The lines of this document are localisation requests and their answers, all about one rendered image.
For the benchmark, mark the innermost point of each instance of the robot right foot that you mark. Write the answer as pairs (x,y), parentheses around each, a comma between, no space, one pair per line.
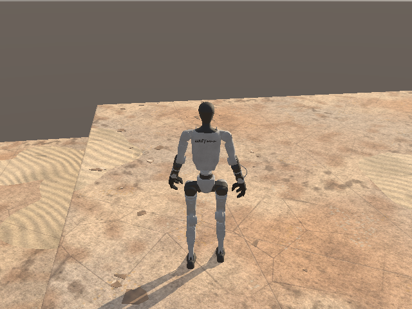
(220,256)

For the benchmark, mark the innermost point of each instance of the right robot hand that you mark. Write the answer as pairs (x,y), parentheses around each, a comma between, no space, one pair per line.
(242,188)

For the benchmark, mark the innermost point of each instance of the robot left forearm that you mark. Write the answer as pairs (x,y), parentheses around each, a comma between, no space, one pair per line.
(176,169)

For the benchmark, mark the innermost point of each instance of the left robot upper arm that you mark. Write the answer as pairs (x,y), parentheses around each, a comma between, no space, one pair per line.
(182,146)

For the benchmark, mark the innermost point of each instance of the robot right forearm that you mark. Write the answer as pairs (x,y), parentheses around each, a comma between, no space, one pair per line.
(237,172)

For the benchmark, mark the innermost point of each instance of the left robot hand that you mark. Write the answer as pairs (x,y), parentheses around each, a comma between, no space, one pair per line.
(175,180)

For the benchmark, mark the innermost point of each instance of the humanoid robot torso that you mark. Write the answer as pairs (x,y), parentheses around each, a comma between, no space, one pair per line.
(206,155)

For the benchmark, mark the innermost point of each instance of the right robot upper arm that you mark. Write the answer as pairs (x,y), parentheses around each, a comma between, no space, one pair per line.
(229,145)

